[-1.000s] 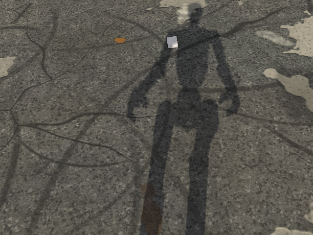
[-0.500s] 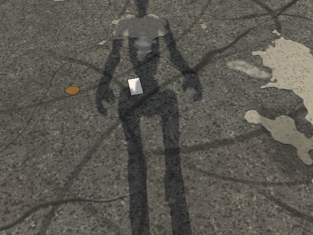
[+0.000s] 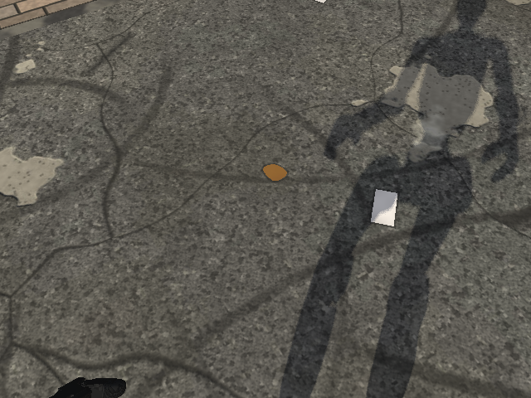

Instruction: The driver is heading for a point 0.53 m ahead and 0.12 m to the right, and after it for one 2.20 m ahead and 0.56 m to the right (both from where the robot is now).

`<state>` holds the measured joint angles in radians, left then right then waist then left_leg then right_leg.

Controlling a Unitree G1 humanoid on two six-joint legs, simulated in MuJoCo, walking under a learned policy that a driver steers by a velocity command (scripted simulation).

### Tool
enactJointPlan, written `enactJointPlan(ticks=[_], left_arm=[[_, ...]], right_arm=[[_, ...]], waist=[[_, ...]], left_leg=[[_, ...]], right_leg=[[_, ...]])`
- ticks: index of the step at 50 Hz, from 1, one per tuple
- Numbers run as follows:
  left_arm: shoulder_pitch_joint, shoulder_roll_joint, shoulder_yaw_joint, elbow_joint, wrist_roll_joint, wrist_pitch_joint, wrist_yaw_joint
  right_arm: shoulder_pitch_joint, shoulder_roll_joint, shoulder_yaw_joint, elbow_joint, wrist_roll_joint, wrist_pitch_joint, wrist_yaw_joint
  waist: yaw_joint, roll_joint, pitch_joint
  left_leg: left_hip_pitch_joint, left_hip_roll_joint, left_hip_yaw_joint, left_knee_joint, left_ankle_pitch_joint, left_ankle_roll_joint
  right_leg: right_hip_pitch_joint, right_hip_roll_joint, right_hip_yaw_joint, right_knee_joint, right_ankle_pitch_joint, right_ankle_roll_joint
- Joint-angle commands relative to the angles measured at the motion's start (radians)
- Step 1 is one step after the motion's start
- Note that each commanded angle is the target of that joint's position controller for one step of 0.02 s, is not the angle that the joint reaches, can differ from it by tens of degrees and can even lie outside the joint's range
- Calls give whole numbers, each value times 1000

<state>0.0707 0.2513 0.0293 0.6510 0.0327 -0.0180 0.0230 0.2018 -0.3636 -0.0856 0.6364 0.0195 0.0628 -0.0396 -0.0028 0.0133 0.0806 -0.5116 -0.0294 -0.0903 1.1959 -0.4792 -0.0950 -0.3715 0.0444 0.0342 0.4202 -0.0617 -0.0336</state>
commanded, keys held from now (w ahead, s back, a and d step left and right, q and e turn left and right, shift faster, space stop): e+shift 0.28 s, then w+e+shift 0.34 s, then w+q+shift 0.04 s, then q+shift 0.34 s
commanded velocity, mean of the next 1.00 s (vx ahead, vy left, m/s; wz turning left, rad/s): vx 0.35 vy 0.00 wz -0.26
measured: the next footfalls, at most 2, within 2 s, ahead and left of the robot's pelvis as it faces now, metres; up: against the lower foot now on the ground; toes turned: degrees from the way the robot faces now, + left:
left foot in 0.20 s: +0.07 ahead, +0.14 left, +0.00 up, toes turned -7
right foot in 0.72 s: +0.18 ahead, -0.28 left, +0.00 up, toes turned -33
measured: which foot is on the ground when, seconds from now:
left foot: up 0.00-0.18, down 0.20-0.74, up 0.76-1.00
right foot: down 0.00-0.22, up 0.24-0.70, down 0.72-1.00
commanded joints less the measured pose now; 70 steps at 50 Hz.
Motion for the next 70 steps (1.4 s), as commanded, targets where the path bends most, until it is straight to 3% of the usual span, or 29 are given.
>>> enactJointPlan(ticks=[1, 4, 7, 9, 10, 11, 12, 13, 15, 17, 22, 31, 34, 36, 37, 38, 39, 40, 41, 44, 48, 52, 58, 60, 61, 62, 63, 65, 70], left_arm=[[9, 128, 33, -26, -5, -6, -7], [0, 123, 30, -2, -29, -5, -31], [48, 216, 59, 11, -45, 12, -39], [77, 216, 61, 19, -64, 18, -29], [97, 191, 55, 22, -67, 14, -26], [96, 140, 46, -8, -66, 4, -27], [85, 165, 58, -13, -67, -5, -22], [117, 217, 83, 2, -60, 2, -17], [223, 202, 93, 55, -58, 45, 1], [186, 181, 87, 20, -53, 54, -7], [57, 124, 70, -64, -62, 21, -40], [-28, 99, 38, -140, -73, 20, -79], [22, 104, 32, -113, -64, 7, -81], [350, 235, 104, -11, -53, 2, -67], [463, 361, 129, 12, -45, 7, -42], [436, 399, 118, -33, -16, -4, -34], [385, 289, 87, -59, -3, -27, -52], [361, 265, 81, -25, -9, -37, -58], [297, 229, 73, -6, -23, -45, -59], [134, 125, 49, -10, -20, -68, -42], [34, 117, 51, -12, -6, -71, 11], [32, 150, 61, 0, -31, -34, 43], [-23, 189, 78, -11, -69, 30, 29], [-65, 164, 71, -18, -83, 32, 6], [-26, 26, 40, -52, -28, 20, -13], [53, 84, 45, -73, -14, 6, -21], [25, 157, 56, -65, -33, -18, -27], [-60, 168, 65, -70, -24, -28, -20], [-77, 82, 52, -41, -26, -2, -17]], right_arm=[[103, 13, 13, -39, -17, -14, -4], [73, 33, 33, -20, -38, -16, 3], [30, -22, 19, -21, -23, -17, 12], [49, -44, 10, -16, -20, -24, 13], [85, -87, -1, -14, -31, -24, 5], [96, -172, -23, -11, -60, -16, -2], [57, -165, -29, -14, -81, -18, 0], [-6, -102, -7, -36, -82, -31, -2], [-118, -27, 12, -57, -45, -57, -6], [-67, -32, 11, -34, -15, -79, -11], [72, -70, -12, 15, -30, -118, -8], [89, -140, -57, 65, -9, -137, 36], [102, -148, -52, 100, -2, -129, 55], [108, -134, -30, 119, 4, -130, 59], [122, -13, 12, 83, -44, -140, 62], [151, 8, 25, 75, -3, -165, 60], [59, -106, -6, 88, 51, -169, 53], [32, -94, -5, 77, 53, -164, 47], [48, -69, 0, 94, 25, -155, 35], [176, -45, -12, 166, 15, -99, 36], [118, 16, -6, 124, 5, -73, 39], [30, 43, 3, 71, -3, -67, 76], [129, -50, -37, 26, 9, -25, 101], [303, -116, -75, 37, 5, -33, 65], [227, -176, -79, 27, 2, -49, 45], [192, -216, -82, -27, -43, -73, 57], [116, -200, -78, -70, -34, -93, 68], [12, -107, -54, -94, 21, -96, 54], [14, -129, -69, -121, -5, -48, 2]], waist=[[-24, -116, -213], [-20, -140, -224], [-4, -179, -156], [-30, -167, -139], [-39, -125, -161], [-28, 102, -165], [-45, 237, -154], [-20, 168, -139], [30, 146, -136], [-1, 180, -102], [-76, 110, -55], [-53, 86, 54], [-6, 58, 69], [187, -20, -130], [186, -299, -224], [144, -401, -453], [195, -148, -397], [148, -146, -266], [92, -135, -208], [-21, -169, -168], [-61, -109, -77], [-24, -91, -66], [-78, -109, -123], [-191, 0, -169], [-52, 283, -116], [-9, 272, -306], [-23, 124, -311], [27, -89, -146], [17, -1, -186]], left_leg=[[51, 9, 17, -114, 13, 0], [201, 30, 28, -384, 80, 21], [258, -18, 48, -591, 162, 47], [379, -19, 44, -778, 242, 108], [492, 84, -19, -801, 271, 155], [534, 295, -194, -825, 307, 262], [413, 445, -321, -914, 434, 371], [360, 432, -269, -916, 502, 372], [377, 321, -111, -928, 319, 272], [433, 323, -115, -1006, 18, 250], [585, 366, -56, -1069, -40, 243], [562, 413, 197, -1106, 46, 213], [448, 387, 274, -1046, 293, 222], [234, 289, 366, -549, 878, 170], [-78, 176, 355, -126, 157, 76], [-187, 26, 81, 193, -165, 48], [-219, 36, -58, 248, -93, 53], [-250, 75, -25, 203, -32, 62], [-220, 128, -17, 121, 40, 69], [-46, 155, 18, 52, 222, 67], [-76, 129, 75, -123, 375, 62], [-31, 104, 159, -402, 507, 80], [110, 15, 257, -495, 296, 173], [390, -6, 159, -739, 526, 271], [513, 136, -158, -689, 1069, 375], [620, 307, -657, -836, 753, 606], [599, 351, -679, -923, 545, 576], [425, 267, -498, -937, 420, 454], [311, 123, -326, -872, 590, 353]], right_leg=[[175, -238, 223, -109, 375, -226], [117, -203, 219, -123, 180, -203], [86, -200, 312, -130, -70, -187], [11, -171, 356, -117, -183, -131], [-81, -137, 336, -64, -296, -75], [-248, -33, 170, 122, -426, -1], [-271, 34, 15, 396, -518, 53], [-252, -15, 41, 592, -501, 86], [-294, -48, 24, 748, -354, 112], [-413, -101, 6, 815, -250, 123], [-529, -146, -8, 649, -170, 114], [-442, -215, -60, 467, -200, 10], [-169, -134, -120, 333, -311, -49], [434, 26, -186, 209, -111, -89], [704, -211, 169, 135, -51, -136], [737, -477, 609, -37, -7, -274], [643, -492, 505, -63, 160, -237], [529, -472, 328, -34, 310, -211], [425, -421, 221, -28, 337, -174], [253, -342, -7, -104, 505, -104], [213, -298, -180, -185, 530, -92], [287, -285, -278, -159, 553, -63], [393, -321, -315, 145, 882, -53], [224, -237, -303, 547, 583, 9], [-79, -25, -244, 809, -475, 66], [-263, 121, 5, 1074, -641, 108], [-308, 62, 147, 1070, -580, 80], [-317, -6, 141, 900, -445, 63], [-140, 25, 92, 496, -332, 118]])
Over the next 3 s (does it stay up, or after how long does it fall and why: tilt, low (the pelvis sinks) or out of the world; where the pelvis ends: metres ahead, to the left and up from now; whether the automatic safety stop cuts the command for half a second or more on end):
stays up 0.83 0.13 -0.01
